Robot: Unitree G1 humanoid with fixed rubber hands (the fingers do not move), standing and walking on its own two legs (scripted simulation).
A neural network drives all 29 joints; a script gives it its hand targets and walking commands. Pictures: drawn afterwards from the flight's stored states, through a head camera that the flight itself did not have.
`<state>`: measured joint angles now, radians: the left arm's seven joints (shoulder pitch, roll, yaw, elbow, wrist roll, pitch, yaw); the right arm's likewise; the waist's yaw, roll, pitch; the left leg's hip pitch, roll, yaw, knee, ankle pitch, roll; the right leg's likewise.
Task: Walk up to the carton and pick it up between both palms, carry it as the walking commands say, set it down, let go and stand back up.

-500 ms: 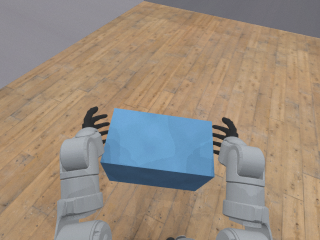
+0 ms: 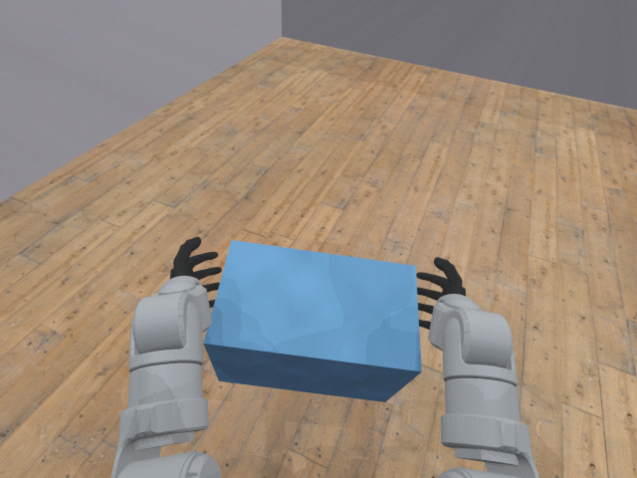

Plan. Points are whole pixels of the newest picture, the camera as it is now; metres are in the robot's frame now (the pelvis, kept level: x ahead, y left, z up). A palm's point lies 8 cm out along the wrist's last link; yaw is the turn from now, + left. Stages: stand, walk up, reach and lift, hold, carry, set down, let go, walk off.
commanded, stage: carry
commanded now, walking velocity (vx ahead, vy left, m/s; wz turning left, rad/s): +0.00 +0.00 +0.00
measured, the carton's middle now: (312, 325) +0.34 +0.01 +0.00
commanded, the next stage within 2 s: none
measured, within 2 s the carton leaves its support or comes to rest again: neither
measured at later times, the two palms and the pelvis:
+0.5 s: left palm (186, 301) +0.34 +0.18 +0.06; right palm (435, 319) +0.32 -0.15 +0.05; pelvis +0.02 +0.01 +0.00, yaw +0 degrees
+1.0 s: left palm (186, 314) +0.32 +0.18 +0.05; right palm (439, 330) +0.31 -0.15 +0.05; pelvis +0.01 +0.01 +0.00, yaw +0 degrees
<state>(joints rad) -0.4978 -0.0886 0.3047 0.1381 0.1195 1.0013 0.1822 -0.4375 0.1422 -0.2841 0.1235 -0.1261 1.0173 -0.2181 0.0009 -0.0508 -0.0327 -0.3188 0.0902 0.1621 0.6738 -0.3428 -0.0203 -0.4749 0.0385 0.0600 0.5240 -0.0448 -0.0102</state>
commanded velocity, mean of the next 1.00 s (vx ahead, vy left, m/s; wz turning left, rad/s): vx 0.00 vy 0.00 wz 0.00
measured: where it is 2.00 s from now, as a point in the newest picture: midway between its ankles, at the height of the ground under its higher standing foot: outside the picture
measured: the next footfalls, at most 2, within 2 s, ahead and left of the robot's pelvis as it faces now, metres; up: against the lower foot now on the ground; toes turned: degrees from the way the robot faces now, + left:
none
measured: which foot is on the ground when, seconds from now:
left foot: down 0.00-1.00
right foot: down 0.00-1.00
